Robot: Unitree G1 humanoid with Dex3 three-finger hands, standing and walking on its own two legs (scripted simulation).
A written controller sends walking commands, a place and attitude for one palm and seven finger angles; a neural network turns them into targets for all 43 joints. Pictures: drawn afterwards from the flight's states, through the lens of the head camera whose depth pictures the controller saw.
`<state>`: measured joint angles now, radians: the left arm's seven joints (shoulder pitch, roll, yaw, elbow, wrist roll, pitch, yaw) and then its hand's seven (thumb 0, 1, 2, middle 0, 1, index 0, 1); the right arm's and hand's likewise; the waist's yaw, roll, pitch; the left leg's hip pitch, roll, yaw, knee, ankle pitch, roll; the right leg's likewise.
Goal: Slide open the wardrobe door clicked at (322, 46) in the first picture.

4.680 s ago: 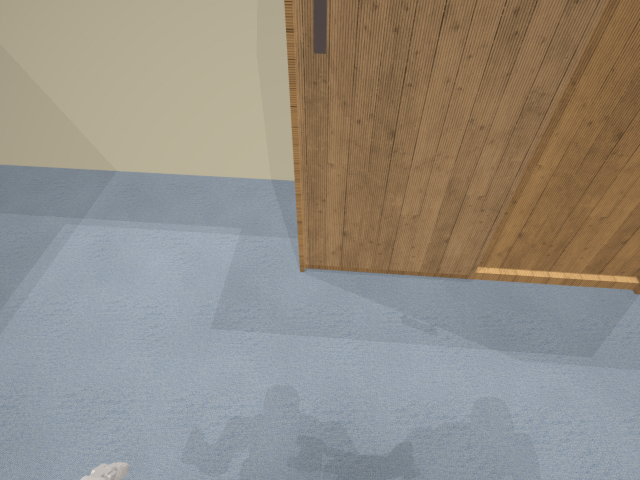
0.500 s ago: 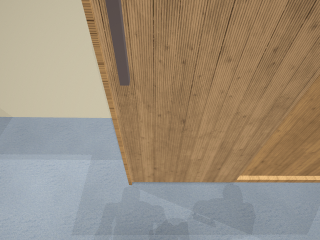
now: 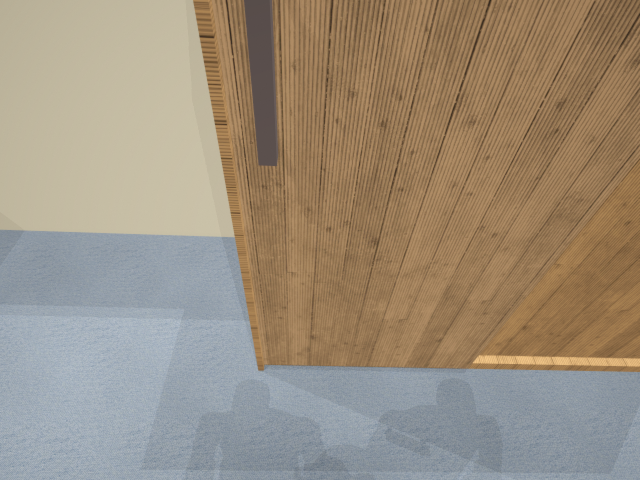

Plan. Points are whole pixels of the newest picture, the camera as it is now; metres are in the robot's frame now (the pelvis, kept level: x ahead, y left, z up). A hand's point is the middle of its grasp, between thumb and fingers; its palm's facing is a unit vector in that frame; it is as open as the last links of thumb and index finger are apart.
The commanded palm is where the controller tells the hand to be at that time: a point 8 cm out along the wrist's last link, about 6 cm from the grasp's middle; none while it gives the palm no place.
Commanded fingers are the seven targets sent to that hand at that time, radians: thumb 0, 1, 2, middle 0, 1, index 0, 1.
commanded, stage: come to a stop and stand still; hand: left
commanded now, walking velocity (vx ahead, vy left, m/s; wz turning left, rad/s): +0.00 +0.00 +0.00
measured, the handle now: (264, 54) +0.53 +0.10 +0.27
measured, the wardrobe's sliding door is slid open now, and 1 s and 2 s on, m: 0.00 0.00 0.00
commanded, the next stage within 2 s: look again from close up in 0.50 s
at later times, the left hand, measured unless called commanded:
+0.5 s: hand out of the picture -0.01 +0.27 -0.15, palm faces -0.02 -0.94 -0.34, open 7.4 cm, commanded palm none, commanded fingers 0.00 0.90 0.90 -0.20 -0.30 -0.20 -0.30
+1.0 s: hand out of the picture -0.06 +0.21 -0.16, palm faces -0.02 -0.97 -0.25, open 7.4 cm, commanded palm none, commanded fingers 0.00 0.90 0.90 -0.20 -0.30 -0.20 -0.30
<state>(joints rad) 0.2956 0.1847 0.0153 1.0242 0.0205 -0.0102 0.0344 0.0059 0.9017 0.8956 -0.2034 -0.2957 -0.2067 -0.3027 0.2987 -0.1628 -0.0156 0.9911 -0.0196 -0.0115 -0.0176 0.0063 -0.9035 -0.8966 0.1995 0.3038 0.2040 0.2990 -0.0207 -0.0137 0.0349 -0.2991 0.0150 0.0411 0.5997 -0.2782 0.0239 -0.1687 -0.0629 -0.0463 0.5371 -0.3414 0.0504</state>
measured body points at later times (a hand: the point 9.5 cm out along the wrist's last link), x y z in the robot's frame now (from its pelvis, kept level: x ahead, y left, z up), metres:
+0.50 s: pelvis -0.05 +0.02 +0.01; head -0.07 +0.03 +0.46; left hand -0.01 +0.32 -0.13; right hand +0.03 -0.27 -0.12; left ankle +0.03 +0.10 -0.73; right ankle -0.04 -0.15 -0.73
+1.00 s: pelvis -0.06 +0.00 +0.01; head -0.07 +0.01 +0.46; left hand -0.05 +0.26 -0.14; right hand -0.05 -0.26 -0.14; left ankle +0.03 +0.10 -0.73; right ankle -0.04 -0.15 -0.73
